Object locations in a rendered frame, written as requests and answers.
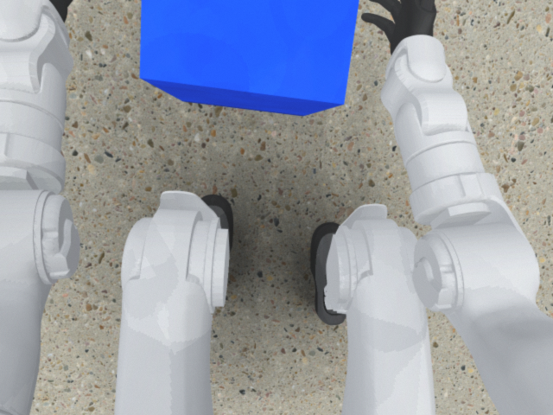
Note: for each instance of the robot right hand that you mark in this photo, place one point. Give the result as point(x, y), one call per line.
point(411, 17)

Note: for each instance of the robot right upper arm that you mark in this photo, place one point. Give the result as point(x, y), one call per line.
point(484, 279)

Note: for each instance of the right robot thigh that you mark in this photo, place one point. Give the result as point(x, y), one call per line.
point(389, 367)

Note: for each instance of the robot left upper arm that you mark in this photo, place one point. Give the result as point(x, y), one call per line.
point(39, 244)

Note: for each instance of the robot left hand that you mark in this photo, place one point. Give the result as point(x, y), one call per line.
point(61, 6)

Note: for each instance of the left robot shin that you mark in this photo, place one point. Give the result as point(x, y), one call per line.
point(134, 245)

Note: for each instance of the robot right forearm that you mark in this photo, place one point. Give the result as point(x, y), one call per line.
point(450, 187)

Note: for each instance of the robot left forearm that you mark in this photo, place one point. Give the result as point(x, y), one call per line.
point(34, 65)

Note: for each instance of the carton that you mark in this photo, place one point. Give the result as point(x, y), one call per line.
point(282, 56)

